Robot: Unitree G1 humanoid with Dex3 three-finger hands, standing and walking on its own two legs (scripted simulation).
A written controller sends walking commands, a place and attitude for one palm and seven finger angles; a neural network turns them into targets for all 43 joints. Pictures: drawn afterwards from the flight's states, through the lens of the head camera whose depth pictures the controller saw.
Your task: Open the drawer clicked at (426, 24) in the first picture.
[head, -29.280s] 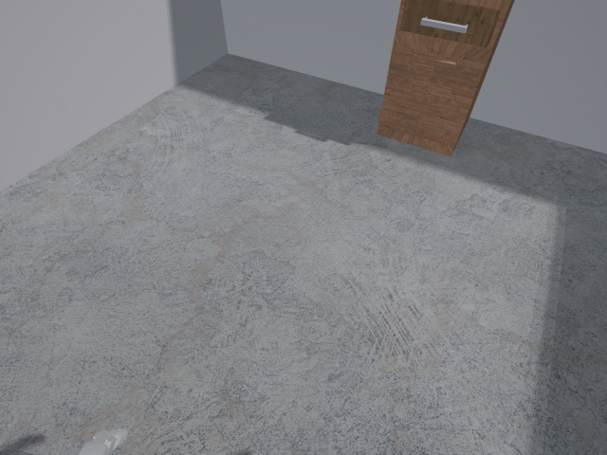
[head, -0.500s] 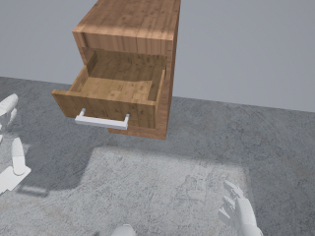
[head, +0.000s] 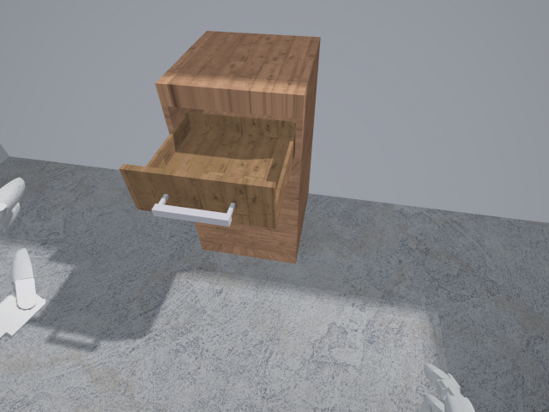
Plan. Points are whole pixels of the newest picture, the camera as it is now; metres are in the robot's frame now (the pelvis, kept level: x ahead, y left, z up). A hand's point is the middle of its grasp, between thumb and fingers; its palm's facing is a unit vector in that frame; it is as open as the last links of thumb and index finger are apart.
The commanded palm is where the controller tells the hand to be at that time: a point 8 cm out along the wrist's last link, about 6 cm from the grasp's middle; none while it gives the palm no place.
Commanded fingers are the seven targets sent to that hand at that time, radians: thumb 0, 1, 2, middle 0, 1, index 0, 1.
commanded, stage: stop stepping back and stand still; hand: left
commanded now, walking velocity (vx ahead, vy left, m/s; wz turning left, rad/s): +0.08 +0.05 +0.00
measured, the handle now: (194, 208) +0.60 +0.22 -0.11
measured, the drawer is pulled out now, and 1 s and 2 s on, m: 0.30 0.30 0.30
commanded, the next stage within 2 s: let the arm hang, fingers relaxed in 0.08 s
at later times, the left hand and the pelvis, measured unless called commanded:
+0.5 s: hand out of the picture +0.05 +0.19 -0.16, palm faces +0.05 -0.98 -0.17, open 7.0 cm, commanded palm none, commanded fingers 0.00 0.90 0.90 -0.20 -0.30 -0.20 -0.30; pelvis +0.00 +0.01 +0.00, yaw +1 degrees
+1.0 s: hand out of the picture +0.00 +0.20 -0.16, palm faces +0.02 -0.98 -0.20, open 7.4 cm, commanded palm none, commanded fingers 0.00 0.90 0.90 -0.20 -0.30 -0.20 -0.30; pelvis +0.01 +0.03 +0.02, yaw -1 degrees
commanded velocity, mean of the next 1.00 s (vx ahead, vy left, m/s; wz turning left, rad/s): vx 0.00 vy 0.00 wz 0.00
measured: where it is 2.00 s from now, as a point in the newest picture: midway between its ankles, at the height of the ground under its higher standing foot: outside the picture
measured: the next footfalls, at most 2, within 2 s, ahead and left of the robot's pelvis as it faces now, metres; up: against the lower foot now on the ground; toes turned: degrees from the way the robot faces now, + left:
left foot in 0.22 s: +0.05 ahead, +0.14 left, +0.00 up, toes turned +1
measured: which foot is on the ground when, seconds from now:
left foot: up 0.00-0.20, down 0.22-1.00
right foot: down 0.00-1.00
